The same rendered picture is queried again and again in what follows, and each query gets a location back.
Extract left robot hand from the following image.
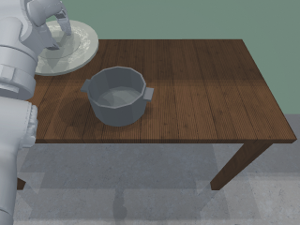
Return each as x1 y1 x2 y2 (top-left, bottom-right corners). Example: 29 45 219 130
38 0 72 51

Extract knob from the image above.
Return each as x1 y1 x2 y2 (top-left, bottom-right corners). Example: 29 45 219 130
50 30 67 47

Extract robot left forearm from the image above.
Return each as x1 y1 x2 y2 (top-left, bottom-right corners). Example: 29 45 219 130
0 0 46 100

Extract pot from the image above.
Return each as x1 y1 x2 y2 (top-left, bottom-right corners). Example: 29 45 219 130
80 66 155 127

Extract table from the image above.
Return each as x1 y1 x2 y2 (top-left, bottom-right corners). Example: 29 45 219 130
17 39 297 190

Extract lid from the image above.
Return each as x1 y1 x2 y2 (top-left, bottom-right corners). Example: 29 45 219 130
35 20 99 76

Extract robot left upper arm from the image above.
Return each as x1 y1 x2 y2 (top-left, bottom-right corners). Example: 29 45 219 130
0 97 38 225

